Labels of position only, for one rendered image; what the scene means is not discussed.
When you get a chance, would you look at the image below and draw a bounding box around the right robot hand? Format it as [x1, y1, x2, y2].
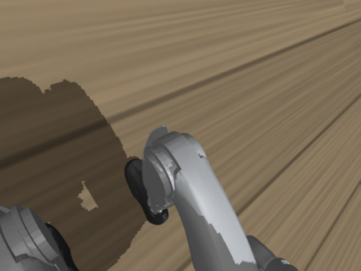
[246, 235, 277, 271]

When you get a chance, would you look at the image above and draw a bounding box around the right robot foot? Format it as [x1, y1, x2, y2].
[125, 159, 169, 225]

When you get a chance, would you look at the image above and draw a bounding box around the right robot arm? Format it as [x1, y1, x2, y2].
[265, 258, 299, 271]

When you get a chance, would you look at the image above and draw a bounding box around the left robot foot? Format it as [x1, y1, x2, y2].
[45, 223, 79, 271]

